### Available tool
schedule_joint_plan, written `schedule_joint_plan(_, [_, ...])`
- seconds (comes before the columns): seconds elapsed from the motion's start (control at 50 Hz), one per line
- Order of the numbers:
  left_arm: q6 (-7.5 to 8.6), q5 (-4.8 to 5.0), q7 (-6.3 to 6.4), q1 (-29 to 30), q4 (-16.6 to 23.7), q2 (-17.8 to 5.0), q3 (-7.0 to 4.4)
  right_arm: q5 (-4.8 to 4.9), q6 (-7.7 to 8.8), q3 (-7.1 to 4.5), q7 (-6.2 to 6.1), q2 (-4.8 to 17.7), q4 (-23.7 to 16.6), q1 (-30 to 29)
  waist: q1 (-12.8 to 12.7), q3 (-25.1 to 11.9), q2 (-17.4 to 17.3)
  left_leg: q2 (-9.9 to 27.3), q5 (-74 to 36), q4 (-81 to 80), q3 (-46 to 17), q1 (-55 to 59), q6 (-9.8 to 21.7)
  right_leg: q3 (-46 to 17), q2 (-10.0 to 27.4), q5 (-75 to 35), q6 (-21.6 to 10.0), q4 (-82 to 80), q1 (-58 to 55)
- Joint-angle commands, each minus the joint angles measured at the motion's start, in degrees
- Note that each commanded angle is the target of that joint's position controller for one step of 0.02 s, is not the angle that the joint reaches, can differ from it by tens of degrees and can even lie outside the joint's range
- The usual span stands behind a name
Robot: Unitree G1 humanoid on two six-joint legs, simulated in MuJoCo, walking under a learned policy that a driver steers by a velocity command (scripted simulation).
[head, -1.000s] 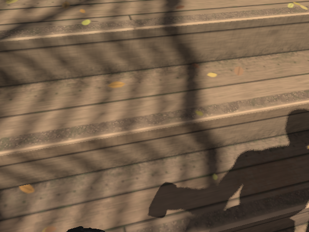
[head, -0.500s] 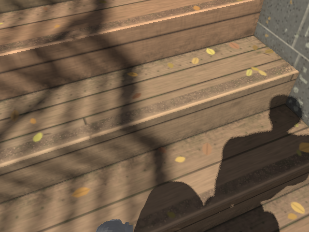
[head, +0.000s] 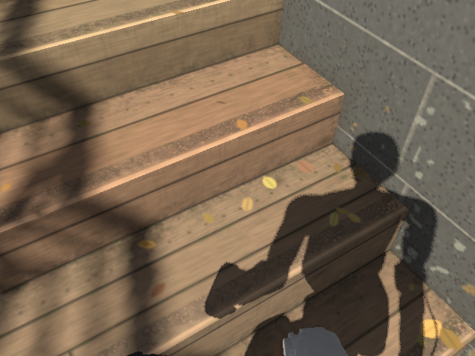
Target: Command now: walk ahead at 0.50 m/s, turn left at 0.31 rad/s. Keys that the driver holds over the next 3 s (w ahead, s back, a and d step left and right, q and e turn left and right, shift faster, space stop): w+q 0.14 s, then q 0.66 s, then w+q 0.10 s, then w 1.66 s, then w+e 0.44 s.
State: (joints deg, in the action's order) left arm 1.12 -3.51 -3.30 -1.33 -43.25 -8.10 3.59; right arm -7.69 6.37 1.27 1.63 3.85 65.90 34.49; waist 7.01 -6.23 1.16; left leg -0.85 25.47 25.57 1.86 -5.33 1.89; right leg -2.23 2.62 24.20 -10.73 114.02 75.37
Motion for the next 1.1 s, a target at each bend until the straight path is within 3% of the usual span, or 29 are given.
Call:
schedule_joint_plan(0.02, [2.76,1.26,1.12,21.51,10.97,2.48,2.59,-2.09,-1.31,0.29,0.26,0.28,4.12,11.04,0.98,11.45,-6.24,20.42,-17.56,-8.16,-22.61,28.53,12.73,-1.98,4.52,6.03,-3.98,2.88,46.90])
schedule_joint_plan(0.06, [-0.01,-0.27,-0.09,34.83,17.90,3.38,3.40,-1.25,-1.87,0.69,3.46,1.05,1.50,2.39,-2.40,10.17,-4.25,13.58,-12.06,-27.26,-11.63,-19.11,12.52,8.41,7.54,-14.67,-6.69,-21.44,-2.79])
schedule_joint_plan(0.08, [-2.06,0.71,-1.30,41.33,21.66,4.34,4.31,0.77,-1.45,0.36,5.08,3.83,1.48,1.74,-3.11,9.11,-8.43,12.41,-8.96,-34.21,-9.72,-39.90,12.40,6.55,4.90,-10.39,-3.85,-22.58,-27.25])
schedule_joint_plan(0.1, [-3.06,1.87,-2.64,35.83,19.81,2.86,3.40,3.55,-0.04,-0.99,5.56,8.62,-0.53,1.60,-7.60,4.79,-12.59,12.37,-39.63,-31.42,-6.91,-38.21,14.41,12.33,-0.38,-7.98,0.91,-24.45,-41.01])
schedule_joint_plan(0.14, [-2.83,3.23,-2.43,18.64,11.37,-6.16,-0.18,6.17,3.10,-2.71,6.19,16.61,-2.61,1.10,-12.74,-2.19,-13.61,12.70,-94.88,-15.85,-4.00,-14.46,8.86,15.50,-6.25,-13.03,2.86,-42.63,-50.26])
schedule_joint_plan(0.16, [-2.21,1.04,-1.51,6.35,6.71,-8.92,-2.16,7.42,3.56,-4.06,5.93,18.88,-3.58,-2.66,-16.74,-4.84,-13.19,13.45,-96.28,-2.84,-4.95,-8.95,3.89,10.15,-5.89,-16.87,1.04,-53.83,-56.52])
schedule_joint_plan(0.18, [-1.46,0.09,-1.22,-10.24,2.40,-8.34,-1.94,3.20,3.62,-2.41,5.97,10.01,-3.68,6.02,-17.27,-29.50,3.75,9.34,-61.84,21.92,-9.90,-28.02,1.76,-15.25,9.87,-53.71,-8.82,-56.78,-93.47])
schedule_joint_plan(0.2, [-2.02,-0.83,-0.49,-25.69,-1.30,-12.80,-3.62,5.08,2.43,-3.26,5.62,7.62,-5.33,9.30,-17.43,-43.51,15.83,-1.16,-15.61,41.32,-17.17,-30.96,0.82,-49.28,24.86,-54.65,-13.67,-76.92,-98.29])
schedule_joint_plan(0.22, [-0.70,-0.39,0.15,-27.60,-4.27,-15.03,-5.85,8.77,0.88,-5.48,5.22,8.79,-4.93,1.01,-20.01,-28.74,14.57,-2.24,-23.06,71.96,-21.97,-34.53,0.70,-52.12,23.75,-40.93,-11.92,-84.78,-79.85])
schedule_joint_plan(0.24, [1.79,1.33,0.76,-19.57,-6.05,-16.64,-6.37,8.50,0.95,-5.98,4.40,6.32,-6.38,-4.27,-15.47,-16.14,13.72,-1.32,-24.51,83.20,-19.32,-41.03,0.58,-41.41,21.45,-29.95,-10.31,-85.49,-64.89])
schedule_joint_plan(0.26, [3.08,1.33,1.31,-10.39,-7.16,-13.84,-5.86,7.19,1.47,-5.21,3.44,3.23,-5.45,-4.52,-10.41,-11.40,6.68,1.93,-23.33,87.22,-15.50,-41.86,1.56,-28.13,19.99,-24.56,-8.12,-83.28,-57.98])
schedule_joint_plan(0.3, [2.70,0.47,0.32,0.19,-7.97,-0.97,-3.16,6.00,0.41,-3.41,3.14,0.25,-5.24,-8.79,-5.43,-6.03,-5.16,4.88,-20.56,89.90,-13.51,-43.99,5.06,-16.13,19.35,-25.97,-6.38,-85.61,-49.15])
schedule_joint_plan(0.32, [3.15,1.00,0.48,1.19,-8.78,3.45,-1.80,6.38,-1.47,-3.18,3.04,0.26,-5.70,-10.65,-2.89,-5.32,-3.05,5.07,-23.85,89.07,-13.96,-46.55,7.62,-13.53,19.39,-31.72,-5.09,-87.99,-46.91])
schedule_joint_plan(0.36, [4.64,0.56,1.40,0.59,-10.88,4.92,-1.57,6.65,-3.18,-3.01,2.71,1.32,-7.48,-14.11,-0.36,-3.33,-3.52,5.52,-21.44,83.08,-13.48,-48.37,9.86,-2.24,16.26,-36.69,-2.29,-89.46,-45.53])
schedule_joint_plan(0.46, [5.15,-1.94,2.59,5.95,-6.85,-3.85,-3.94,7.54,-4.04,-3.16,5.78,7.13,-10.37,-20.73,-0.38,-2.72,-0.61,3.26,-17.07,94.79,-7.52,-46.90,7.89,13.11,11.16,-31.92,-3.08,-99.18,-44.17])
schedule_joint_plan(0.54, [6.25,-0.97,1.65,-3.71,-8.72,-7.71,-4.49,6.47,-4.66,-4.31,3.74,12.62,-10.71,-23.71,-4.42,-2.52,-1.01,2.66,-16.48,88.73,-10.98,-56.92,4.65,13.85,14.09,-42.21,-5.18,-97.69,-63.99])
schedule_joint_plan(0.64, [7.50,0.87,1.82,6.91,-1.42,-11.43,-5.77,4.99,-6.91,-2.85,2.39,9.03,-16.40,-32.24,-3.31,-4.13,3.11,8.59,-4.55,41.39,-0.33,-34.75,-4.83,21.55,12.95,-44.30,-1.05,-98.81,-66.45])
schedule_joint_plan(0.7, [6.21,-0.13,2.03,0.88,-3.30,-15.76,-9.27,5.66,-5.74,-2.58,1.50,8.98,-17.36,-26.77,-4.79,-1.15,5.14,7.33,-7.47,22.07,-0.64,-32.21,-4.43,14.67,23.23,-50.56,-4.37,-95.33,-78.09])
schedule_joint_plan(0.76, [2.27,0.86,2.15,-2.60,-5.05,-10.67,-8.82,6.27,-2.12,-4.78,-1.16,11.33,-16.07,-21.54,-4.82,-4.13,0.54,-1.53,-26.56,-6.65,2.91,-17.32,1.38,16.47,16.69,-32.45,3.48,-79.08,-80.01])
schedule_joint_plan(0.78, [2.18,0.30,1.89,-4.03,-2.28,-3.48,-7.32,5.52,-1.42,-6.92,-3.57,18.64,-16.23,-18.63,-8.45,-8.97,-11.14,5.73,-67.94,1.38,-9.46,-4.14,10.52,21.14,8.88,-18.64,9.34,-65.27,-66.43])
schedule_joint_plan(0.8, [3.09,1.08,2.36,-2.91,1.62,-1.45,-6.13,6.46,-1.12,-8.05,-4.28,23.43,-15.95,-12.65,-5.80,-14.10,-16.42,17.25,-80.09,-0.24,-28.78,14.78,22.30,17.91,0.11,12.36,14.71,-54.46,-44.92])
schedule_joint_plan(0.82, [3.77,1.48,1.62,4.68,2.73,-3.36,-5.99,4.45,-0.85,-8.68,-3.53,21.71,-11.92,-3.30,0.82,-10.19,-12.30,17.38,-64.88,-1.55,-31.30,22.00,20.18,9.68,-2.00,14.80,13.88,-39.04,-27.65])
schedule_joint_plan(0.86, [4.25,0.26,0.83,9.97,3.03,-4.87,-6.02,4.67,-1.49,-8.60,-0.93,18.48,-6.61,2.85,4.23,-2.15,-14.71,16.86,-44.25,-0.84,-30.77,17.68,17.93,1.38,-2.42,14.37,7.55,-1.28,-5.01])
schedule_joint_plan(0.92, [3.82,0.08,0.81,5.15,2.42,-1.11,-3.28,3.81,-5.30,-3.36,2.43,7.90,-4.96,-5.35,-3.85,4.70,-2.20,14.00,-7.25,-4.20,-28.40,-4.09,14.03,-1.95,-1.39,0.35,-1.01,11.48,2.44])
schedule_joint_plan(0.98, [2.40,1.44,0.44,3.63,2.59,-0.57,-1.32,2.47,-3.96,-2.22,1.38,9.96,-7.45,-15.98,-8.17,3.75,-1.44,13.39,2.34,-10.25,-25.43,-15.61,12.65,-1.11,1.00,-8.36,-1.06,6.90,1.62])
schedule_joint_plan(1.02, [1.49,1.90,0.62,3.56,2.03,-2.03,-0.65,1.60,-2.26,-2.05,0.19,12.28,-7.23,-15.22,-7.63,2.58,-4.92,13.07,1.59,-11.72,-24.38,-17.07,13.75,-0.01,0.68,-8.37,0.61,16.32,4.08])
schedule_joint_plan(1.06, [0.94,1.61,1.79,9.52,4.27,-5.16,-0.78,0.85,-1.00,-1.59,0.73,12.70,-5.64,-9.52,-5.66,1.57,0.39,12.49,-0.97,-12.60,-21.02,-12.37,11.80,1.97,3.99,-14.59,3.37,-3.49,4.64])
schedule_joint_plan(1.08, [0.98,1.49,2.12,15.05,5.64,-6.62,-0.99,1.51,-0.59,-1.44,1.23,11.78,-4.88,-6.72,-3.47,1.61,-1.81,11.85,-4.55,-14.41,-20.80,-14.03,12.06,2.96,5.36,-13.14,3.51,-12.48,1.32])
schedule_joint_plan(1.1, [-0.26,0.80,1.79,21.98,7.38,-6.49,-0.44,4.31,-1.04,-1.96,2.58,14.52,-6.83,-10.76,-4.52,2.90,-4.72,13.92,-7.21,-24.06,-18.93,-23.10,13.32,7.35,3.33,9.85,4.58,-27.57,-12.82])
